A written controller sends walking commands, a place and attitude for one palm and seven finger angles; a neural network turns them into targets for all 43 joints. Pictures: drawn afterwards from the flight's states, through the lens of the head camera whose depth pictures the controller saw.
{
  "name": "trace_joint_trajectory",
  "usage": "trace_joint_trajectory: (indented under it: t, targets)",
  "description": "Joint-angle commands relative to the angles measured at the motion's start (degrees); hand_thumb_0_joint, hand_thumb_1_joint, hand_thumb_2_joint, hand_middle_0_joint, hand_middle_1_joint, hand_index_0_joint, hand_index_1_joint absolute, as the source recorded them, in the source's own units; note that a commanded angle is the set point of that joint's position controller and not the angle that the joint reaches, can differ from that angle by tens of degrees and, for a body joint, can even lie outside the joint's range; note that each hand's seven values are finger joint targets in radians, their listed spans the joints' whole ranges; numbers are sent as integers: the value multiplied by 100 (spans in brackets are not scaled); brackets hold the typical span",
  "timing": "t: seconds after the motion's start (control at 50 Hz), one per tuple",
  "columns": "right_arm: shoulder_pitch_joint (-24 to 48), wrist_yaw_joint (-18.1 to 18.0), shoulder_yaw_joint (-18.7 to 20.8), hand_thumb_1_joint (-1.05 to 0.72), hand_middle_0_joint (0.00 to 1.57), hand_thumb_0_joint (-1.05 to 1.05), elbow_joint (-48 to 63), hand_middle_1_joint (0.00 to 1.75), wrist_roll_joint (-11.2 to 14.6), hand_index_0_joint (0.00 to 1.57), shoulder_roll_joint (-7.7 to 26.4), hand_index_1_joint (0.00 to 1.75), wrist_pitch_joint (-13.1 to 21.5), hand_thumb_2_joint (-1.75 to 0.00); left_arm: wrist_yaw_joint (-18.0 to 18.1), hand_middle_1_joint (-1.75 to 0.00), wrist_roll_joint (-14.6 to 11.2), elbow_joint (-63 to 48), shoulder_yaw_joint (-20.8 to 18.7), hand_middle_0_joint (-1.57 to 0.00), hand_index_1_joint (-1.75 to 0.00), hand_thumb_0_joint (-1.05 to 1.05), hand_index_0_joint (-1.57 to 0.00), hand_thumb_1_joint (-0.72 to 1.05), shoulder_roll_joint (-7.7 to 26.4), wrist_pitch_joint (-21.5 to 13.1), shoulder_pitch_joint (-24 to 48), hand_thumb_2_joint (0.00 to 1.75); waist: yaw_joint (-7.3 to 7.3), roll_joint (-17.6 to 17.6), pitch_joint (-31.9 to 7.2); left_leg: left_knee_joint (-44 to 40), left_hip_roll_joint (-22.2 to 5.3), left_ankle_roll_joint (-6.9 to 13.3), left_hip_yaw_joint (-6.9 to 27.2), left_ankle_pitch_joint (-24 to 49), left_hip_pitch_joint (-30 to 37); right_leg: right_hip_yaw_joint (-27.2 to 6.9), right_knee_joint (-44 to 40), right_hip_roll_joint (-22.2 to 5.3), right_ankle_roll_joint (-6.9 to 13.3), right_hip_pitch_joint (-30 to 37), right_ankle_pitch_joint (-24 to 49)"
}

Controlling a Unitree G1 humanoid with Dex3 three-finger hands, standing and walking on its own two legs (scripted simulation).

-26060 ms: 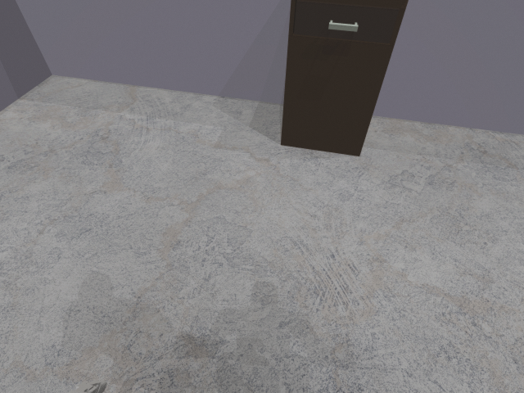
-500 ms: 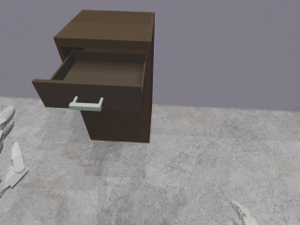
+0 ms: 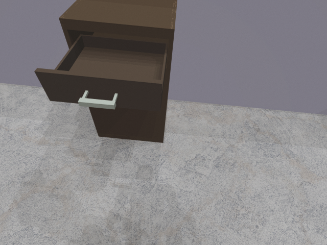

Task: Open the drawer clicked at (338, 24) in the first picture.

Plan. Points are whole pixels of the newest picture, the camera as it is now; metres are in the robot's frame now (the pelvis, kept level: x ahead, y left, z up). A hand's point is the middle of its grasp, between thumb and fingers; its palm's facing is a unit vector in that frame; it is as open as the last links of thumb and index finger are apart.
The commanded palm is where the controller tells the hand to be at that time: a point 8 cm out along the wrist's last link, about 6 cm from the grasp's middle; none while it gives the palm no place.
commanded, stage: let the arm hang, fingers relaxed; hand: left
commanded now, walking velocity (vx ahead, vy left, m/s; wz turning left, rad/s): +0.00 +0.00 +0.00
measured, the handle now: (99, 99) +0.57 +0.26 -0.03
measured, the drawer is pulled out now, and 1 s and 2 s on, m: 0.30 0.30 0.30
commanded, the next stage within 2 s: look to check the result in 0.78 s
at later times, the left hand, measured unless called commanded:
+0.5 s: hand out of the picture -0.01 +0.17 -0.17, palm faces +0.02 -0.98 -0.20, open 7.4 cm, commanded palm none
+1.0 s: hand out of the picture +0.00 +0.16 -0.17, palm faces +0.02 -0.98 -0.19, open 7.4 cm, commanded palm none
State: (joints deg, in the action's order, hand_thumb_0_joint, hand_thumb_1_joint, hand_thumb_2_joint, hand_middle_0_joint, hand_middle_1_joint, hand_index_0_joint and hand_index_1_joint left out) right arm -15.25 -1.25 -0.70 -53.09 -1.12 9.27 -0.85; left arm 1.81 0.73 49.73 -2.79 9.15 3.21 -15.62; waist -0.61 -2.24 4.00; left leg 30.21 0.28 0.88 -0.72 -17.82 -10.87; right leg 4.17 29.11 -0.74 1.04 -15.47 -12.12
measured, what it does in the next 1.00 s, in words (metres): stands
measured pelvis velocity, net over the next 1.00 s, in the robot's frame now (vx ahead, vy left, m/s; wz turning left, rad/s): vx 0.00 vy -0.01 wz -0.02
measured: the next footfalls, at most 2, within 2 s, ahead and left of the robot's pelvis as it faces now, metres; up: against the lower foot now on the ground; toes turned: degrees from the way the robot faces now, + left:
none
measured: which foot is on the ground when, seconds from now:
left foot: down 0.00-1.00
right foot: down 0.00-1.00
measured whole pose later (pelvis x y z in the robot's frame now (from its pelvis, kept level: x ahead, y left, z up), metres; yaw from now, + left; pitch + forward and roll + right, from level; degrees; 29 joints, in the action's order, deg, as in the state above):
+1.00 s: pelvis +0.00 -0.01 +0.01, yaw -1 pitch -2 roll +0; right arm -19.7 -2.4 0.7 -63.8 -0.8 6.9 -0.6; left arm 1.7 0.8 65.3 -1.6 7.7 0.3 -15.6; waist -0.4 0.7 3.8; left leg 23.4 -0.7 -0.1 -1.6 -14.7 -6.9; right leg 3.4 22.9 0.6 2.0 -12.2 -9.0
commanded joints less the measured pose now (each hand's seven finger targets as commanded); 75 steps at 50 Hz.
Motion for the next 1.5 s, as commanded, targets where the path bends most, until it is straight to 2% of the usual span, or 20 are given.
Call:
trace_joint_trajectory:
  t: [0.0, 0.04, 0.1, 0.14, 0.24, 0.32, 0.42, 0.52, 0.58, 0.64, 0.82, 0.86, 0.96, 1.02, 1.12, 1.16, 1.28, 1.3, 1.36, 1.48]
  targets:
    - [-255, -76, 150, -90, 20, 0, 24, 30, 27, 20, 576, 30, 137, -90, -45, -30, 28, 212, -52, -20, -30, 0, -20, 90, 768, -265, -237, 90, 117, 1132, -481, -989, -521, 155, 531, 862, -391, -619, -695, -401, 189, 982, 536]
    - [-446, -85, 160, -90, 20, 0, -150, 30, 45, 20, 555, 30, 113, -90, -50, -30, 23, 485, -3, -20, -30, 0, -20, 90, 747, -279, -238, 90, 86, 744, -396, -1011, -557, 164, 541, 794, -300, -598, -823, -435, 190, 903, 510]
    - [-671, -98, 141, -90, 20, 0, -390, 30, 58, 20, 527, 30, 104, -90, -44, -30, -1, 821, 56, -20, -30, 0, -20, 90, 739, -292, -270, 90, 71, 541, -249, -1067, -558, 152, 502, 843, -233, -604, -899, -476, 208, 844, 541]
    - [-764, -108, 127, -90, 20, 0, -508, 30, 64, 20, 499, 30, 103, -90, -28, -30, -5, 998, 85, -20, -30, 0, -20, 90, 709, -296, -312, 90, 65, 467, -154, -1095, -595, 158, 488, 954, -170, -566, -891, -481, 203, 773, 591]
    - [-937, -118, 104, -90, 20, 0, -753, 30, 63, 20, 424, 30, 92, -90, -3, -30, -10, 1294, 118, -20, -30, 0, -20, 90, 661, -276, -370, 90, 67, 423, 120, -1256, -609, 176, 534, 578, -283, -587, -976, -442, 178, 631, 155]
    - [-970, -104, 119, -90, 20, 0, -841, 30, 68, 20, 374, 30, 74, -90, 14, -30, 7, 1395, 118, -20, -30, 0, -20, 90, 609, -273, -428, 90, 75, 201, 311, -1301, -567, 186, 494, 194, -347, -650, -1044, -420, 162, 420, -181]
    - [-1009, -103, 140, -90, 20, 0, -900, 30, 62, 20, 253, 30, 91, -90, 33, -30, 16, 1403, 94, -20, -30, 0, -20, 90, 523, -300, -466, 90, 70, 192, 243, -1239, -532, 182, 444, 263, -310, -674, -1030, -416, 157, 400, -124]
    - [-1001, -102, 167, -90, 20, 0, -931, 30, 56, 20, 144, 30, 91, -90, 41, -30, 26, 1380, 74, -20, -30, 0, -20, 90, 448, -314, -463, 90, 66, 204, 351, -1234, -518, 169, 397, 208, -298, -701, -1067, -415, 160, 263, -200]
    - [-1020, -111, 165, -90, 20, 0, -942, 30, 43, 20, 109, 30, 101, -90, 40, -30, 20, 1356, 58, -20, -30, 0, -20, 90, 431, -324, -419, 90, 53, 390, 343, -1233, -505, 156, 379, 240, -357, -740, -1072, -418, 169, 336, -133]
    - [-1001, -121, 176, -90, 20, 0, -930, 30, 44, 20, 101, 30, 105, -90, 41, -30, 21, 1364, 58, -20, -30, 0, -20, 90, 416, -330, -422, 90, 58, 373, 336, -1229, -536, 158, 380, 304, -317, -717, -1076, -413, 176, 349, -44]
    - [-992, -121, 198, -90, 20, 0, -931, 30, 56, 20, 148, 30, 99, -90, 41, -30, 10, 1378, 42, -20, -30, 0, -20, 90, 460, -362, -391, 90, 43, 255, 180, -1160, -529, 125, 320, 504, -101, -750, -1141, -443, 208, 395, -7]
    - [-1010, -124, 193, -90, 20, 0, -963, 30, 52, 20, 171, 30, 109, -90, 38, -30, 3, 1371, 39, -20, -30, 0, -20, 90, 494, -368, -346, 90, 36, 379, 118, -1164, -537, 115, 322, 611, -110, -748, -1124, -457, 211, 519, 161]
    - [-952, -135, 190, -90, 20, 0, -978, 30, 56, 20, 212, 30, 119, -90, 44, -30, -4, 1401, 42, -20, -30, 0, -20, 90, 492, -371, -322, 90, 44, 362, 95, -1197, -574, 102, 331, 758, -50, -727, -1079, -452, 218, 582, 392]
    - [-909, -134, 205, -90, 20, 0, -972, 30, 59, 20, 217, 30, 99, -90, 47, -30, 3, 1422, 49, -20, -30, 0, -20, 90, 490, -371, -336, 90, 39, 392, 169, -1187, -567, 89, 297, 667, -2, -741, -1143, -447, 219, 470, 253]
    - [-880, -125, 218, -90, 20, 0, -980, 30, 58, 20, 244, 30, 91, -90, 46, -30, 4, 1414, 38, -20, -30, 0, -20, 90, 539, -375, -263, 90, 36, 213, 180, -1186, -558, 83, 285, 656, 9, -749, -1188, -458, 209, 492, 203]
    - [-899, -121, 209, -90, 20, 0, -994, 30, 48, 20, 259, 30, 95, -90, 40, -30, -3, 1392, 32, -20, -30, 0, -20, 90, 573, -380, -227, 90, 34, 317, 148, -1187, -537, 85, 288, 662, -18, -771, -1215, -477, 208, 566, 184]
    - [-797, -122, 230, -90, 20, 0, -980, 30, 52, 20, 304, 30, 107, -90, 38, -30, -1, 1372, 17, -20, -30, 0, -20, 90, 617, -395, -160, 90, 38, 321, 103, -1201, -564, 70, 280, 771, 50, -754, -1196, -484, 212, 620, 404]
    - [-784, -125, 232, -90, 20, 0, -977, 30, 53, 20, 328, 30, 114, -90, 37, -30, -5, 1364, 10, -20, -30, 0, -20, 90, 635, -401, -143, 90, 31, 228, 69, -1211, -567, 73, 297, 799, 60, -765, -1189, -475, 215, 655, 445]
    - [-727, -131, 238, -90, 20, 0, -974, 30, 53, 20, 342, 30, 117, -90, 41, -30, -4, 1364, 14, -20, -30, 0, -20, 90, 644, -411, -129, 90, 35, 342, 62, -1211, -583, 63, 284, 925, 113, -753, -1149, -478, 215, 688, 724]
    - [-652, -126, 248, -90, 20, 0, -982, 30, 51, 20, 417, 30, 120, -90, 35, -30, -7, 1348, 7, -20, -30, 0, -20, 90, 710, -413, -48, 90, 40, 298, 54, -1262, -596, 57, 300, 877, 127, -765, -1176, -472, 214, 711, 645]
